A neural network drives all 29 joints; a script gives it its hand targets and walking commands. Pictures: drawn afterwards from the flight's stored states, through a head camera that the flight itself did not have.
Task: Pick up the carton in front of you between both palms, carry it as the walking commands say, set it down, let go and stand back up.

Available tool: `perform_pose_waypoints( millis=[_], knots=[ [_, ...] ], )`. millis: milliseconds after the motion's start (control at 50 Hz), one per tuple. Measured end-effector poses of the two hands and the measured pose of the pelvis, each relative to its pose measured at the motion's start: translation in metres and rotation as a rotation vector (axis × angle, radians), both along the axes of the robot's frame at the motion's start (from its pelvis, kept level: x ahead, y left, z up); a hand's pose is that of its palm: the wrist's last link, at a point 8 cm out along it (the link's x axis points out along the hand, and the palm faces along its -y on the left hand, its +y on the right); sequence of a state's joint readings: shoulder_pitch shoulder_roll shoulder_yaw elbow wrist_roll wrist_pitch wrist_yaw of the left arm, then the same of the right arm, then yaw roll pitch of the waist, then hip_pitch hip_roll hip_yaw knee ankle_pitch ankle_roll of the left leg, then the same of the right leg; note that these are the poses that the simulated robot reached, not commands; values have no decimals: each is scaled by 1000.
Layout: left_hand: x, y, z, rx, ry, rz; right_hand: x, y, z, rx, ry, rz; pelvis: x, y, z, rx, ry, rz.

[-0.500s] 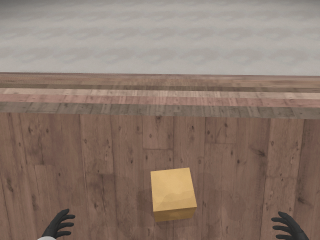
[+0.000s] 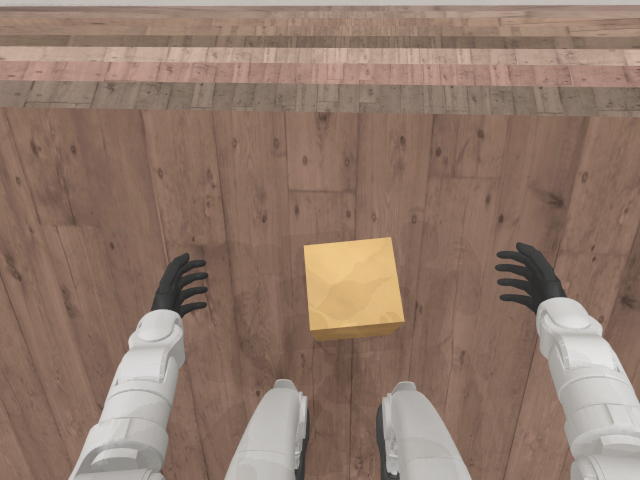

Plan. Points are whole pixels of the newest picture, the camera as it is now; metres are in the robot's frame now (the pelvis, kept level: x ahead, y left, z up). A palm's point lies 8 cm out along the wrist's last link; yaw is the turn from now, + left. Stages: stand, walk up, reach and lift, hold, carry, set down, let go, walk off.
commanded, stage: reach and lift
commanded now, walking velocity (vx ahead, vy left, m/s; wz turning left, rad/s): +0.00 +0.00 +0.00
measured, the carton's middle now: (350, 293) +0.43 -0.01 -0.58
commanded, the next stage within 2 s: none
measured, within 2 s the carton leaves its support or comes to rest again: neither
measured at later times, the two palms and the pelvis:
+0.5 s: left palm (239, 240) +0.43 +0.18 -0.16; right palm (475, 216) +0.47 -0.20 -0.16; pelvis -0.06 -0.01 -0.06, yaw +1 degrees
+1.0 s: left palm (262, 283) +0.41 +0.18 -0.40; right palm (439, 270) +0.45 -0.20 -0.41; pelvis -0.07 +0.00 -0.25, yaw +2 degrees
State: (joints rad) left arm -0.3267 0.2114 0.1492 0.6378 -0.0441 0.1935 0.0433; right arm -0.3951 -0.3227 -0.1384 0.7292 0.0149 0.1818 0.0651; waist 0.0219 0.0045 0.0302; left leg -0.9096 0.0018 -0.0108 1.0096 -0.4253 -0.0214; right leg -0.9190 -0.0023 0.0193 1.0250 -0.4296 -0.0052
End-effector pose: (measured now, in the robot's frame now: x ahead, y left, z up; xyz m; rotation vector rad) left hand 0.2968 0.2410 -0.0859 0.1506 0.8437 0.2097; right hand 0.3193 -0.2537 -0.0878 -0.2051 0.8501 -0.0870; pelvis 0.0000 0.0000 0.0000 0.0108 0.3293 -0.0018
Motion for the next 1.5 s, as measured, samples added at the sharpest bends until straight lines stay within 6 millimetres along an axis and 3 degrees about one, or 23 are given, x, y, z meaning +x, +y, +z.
perform_pose_waypoints(
  millis=[280, 380, 460, 560, 640, 840, 940, 1100, 1320, 1400, 1500],
  knots=[
    [86, -42, -41, -71, -157, 55, 101, 33, -38, 100, -144, 21, -60, -6, -44, 11, 252, -1],
    [117, -57, -51, -91, -196, 62, 135, 46, -47, 122, -183, 37, -69, -7, -57, 17, 321, -4],
    [128, -63, -65, -93, -208, 65, 148, 50, -60, 124, -192, 43, -67, -8, -61, 20, 377, -4],
    [130, -65, -94, -90, -196, 66, 150, 52, -91, 125, -181, 31, -57, -9, -70, 22, 451, -4],
    [129, -63, -129, -88, -176, 66, 148, 53, -128, 124, -161, 17, -48, -9, -90, 25, 514, -2],
    [118, -57, -250, -85, -146, 60, 131, 51, -254, 108, -143, -7, -49, -7, -177, 27, 589, 13],
    [115, -56, -296, -88, -163, 54, 128, 50, -299, 104, -164, -6, -63, -5, -222, 25, 552, 16],
    [117, -60, -348, -105, -148, 53, 130, 53, -347, 113, -152, -16, -86, -3, -276, 24, 455, 17],
    [119, -63, -419, -105, -93, 37, 129, 61, -420, 115, -109, -23, -97, -2, -320, 21, 356, 27],
    [127, -57, -423, -96, -108, 41, 130, 65, -431, 118, -115, -17, -94, -3, -327, 22, 324, 28],
    [135, -63, -424, -109, -123, 27, 139, 71, -427, 123, -143, -11, -89, -3, -333, 21, 322, 26]
  ],
)
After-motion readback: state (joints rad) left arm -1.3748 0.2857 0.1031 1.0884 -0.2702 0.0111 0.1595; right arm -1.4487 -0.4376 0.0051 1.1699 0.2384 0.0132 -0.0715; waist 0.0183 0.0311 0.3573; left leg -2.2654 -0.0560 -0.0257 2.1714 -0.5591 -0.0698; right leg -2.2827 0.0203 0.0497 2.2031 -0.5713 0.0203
